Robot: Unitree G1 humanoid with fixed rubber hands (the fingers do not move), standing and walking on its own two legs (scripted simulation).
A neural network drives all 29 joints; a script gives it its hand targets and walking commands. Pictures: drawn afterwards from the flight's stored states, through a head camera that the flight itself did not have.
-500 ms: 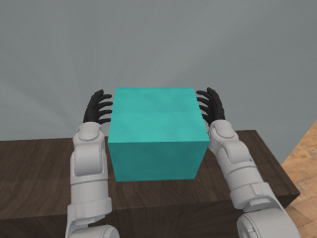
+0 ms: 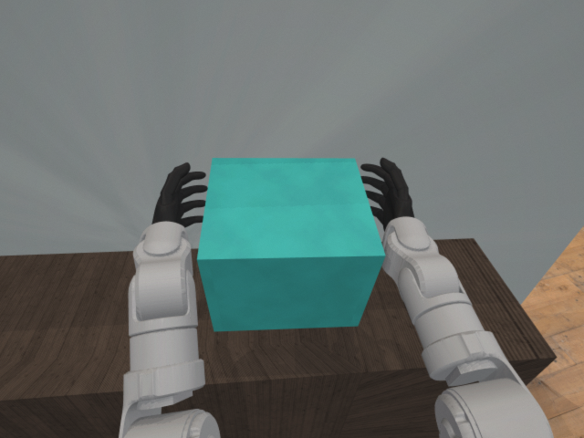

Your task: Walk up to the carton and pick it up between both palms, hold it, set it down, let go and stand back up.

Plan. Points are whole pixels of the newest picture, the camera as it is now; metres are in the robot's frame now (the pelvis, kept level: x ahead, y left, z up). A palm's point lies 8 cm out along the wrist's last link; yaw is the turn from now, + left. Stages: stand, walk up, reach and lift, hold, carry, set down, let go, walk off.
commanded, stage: hold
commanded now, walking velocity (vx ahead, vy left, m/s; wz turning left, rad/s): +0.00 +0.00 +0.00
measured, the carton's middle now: (286, 243) +0.37 +0.01 +0.12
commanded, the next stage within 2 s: none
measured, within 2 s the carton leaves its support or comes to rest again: neither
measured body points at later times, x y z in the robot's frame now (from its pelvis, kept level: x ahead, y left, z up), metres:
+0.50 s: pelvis +0.00 +0.00 +0.00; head -0.04 +0.03 +0.45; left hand +0.37 +0.16 +0.18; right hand +0.37 -0.14 +0.17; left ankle +0.05 +0.13 -0.75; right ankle -0.02 -0.11 -0.75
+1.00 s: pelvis +0.00 +0.00 +0.00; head -0.04 +0.04 +0.45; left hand +0.37 +0.17 +0.17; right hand +0.38 -0.14 +0.18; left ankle +0.05 +0.13 -0.75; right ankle -0.02 -0.11 -0.75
